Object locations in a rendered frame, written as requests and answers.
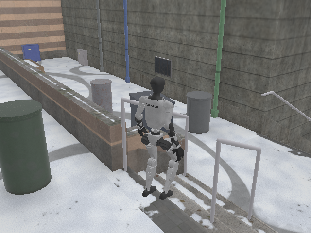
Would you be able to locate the left robot upper arm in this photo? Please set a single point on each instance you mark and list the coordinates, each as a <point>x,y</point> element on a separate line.
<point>140,107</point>

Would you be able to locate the robot left shin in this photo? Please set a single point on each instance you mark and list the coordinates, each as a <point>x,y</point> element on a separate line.
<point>150,173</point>

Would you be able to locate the right robot upper arm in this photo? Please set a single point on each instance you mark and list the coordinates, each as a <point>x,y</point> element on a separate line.
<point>168,113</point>

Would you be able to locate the robot right forearm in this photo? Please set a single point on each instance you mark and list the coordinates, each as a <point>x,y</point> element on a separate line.
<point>172,136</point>

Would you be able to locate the robot right hand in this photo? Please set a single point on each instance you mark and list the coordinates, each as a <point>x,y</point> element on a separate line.
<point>179,153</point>

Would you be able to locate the robot left forearm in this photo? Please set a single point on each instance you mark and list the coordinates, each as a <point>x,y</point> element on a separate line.
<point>139,123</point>

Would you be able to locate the robot left hand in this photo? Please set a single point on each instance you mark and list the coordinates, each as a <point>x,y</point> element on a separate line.
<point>142,130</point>

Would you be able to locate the robot right foot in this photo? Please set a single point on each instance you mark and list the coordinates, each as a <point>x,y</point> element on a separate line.
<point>163,195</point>

